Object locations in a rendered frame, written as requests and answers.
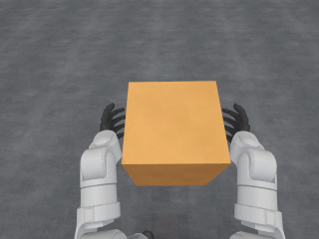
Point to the robot left hand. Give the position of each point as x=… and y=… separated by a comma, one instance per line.
x=107, y=121

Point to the right robot forearm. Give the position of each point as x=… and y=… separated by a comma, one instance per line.
x=256, y=205

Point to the left robot forearm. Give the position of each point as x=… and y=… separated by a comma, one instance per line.
x=98, y=179

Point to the left robot upper arm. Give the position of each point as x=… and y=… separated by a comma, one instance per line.
x=105, y=234

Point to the carton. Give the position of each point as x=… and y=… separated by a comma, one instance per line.
x=174, y=134

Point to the robot right hand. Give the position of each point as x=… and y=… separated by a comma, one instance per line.
x=241, y=123

